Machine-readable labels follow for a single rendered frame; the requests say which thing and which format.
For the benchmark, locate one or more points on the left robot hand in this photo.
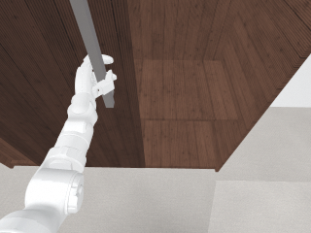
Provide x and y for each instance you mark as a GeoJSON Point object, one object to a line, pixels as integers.
{"type": "Point", "coordinates": [86, 82]}

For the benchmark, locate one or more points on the handle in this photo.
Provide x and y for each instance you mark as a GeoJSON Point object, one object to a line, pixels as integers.
{"type": "Point", "coordinates": [83, 17]}

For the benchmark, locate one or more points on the wardrobe door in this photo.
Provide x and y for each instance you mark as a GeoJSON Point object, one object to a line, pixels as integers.
{"type": "Point", "coordinates": [9, 151]}
{"type": "Point", "coordinates": [41, 49]}

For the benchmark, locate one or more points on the robot left upper arm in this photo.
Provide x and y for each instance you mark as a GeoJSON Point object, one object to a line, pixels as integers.
{"type": "Point", "coordinates": [53, 195]}

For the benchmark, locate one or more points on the robot left forearm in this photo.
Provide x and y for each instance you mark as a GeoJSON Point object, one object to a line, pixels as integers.
{"type": "Point", "coordinates": [69, 151]}

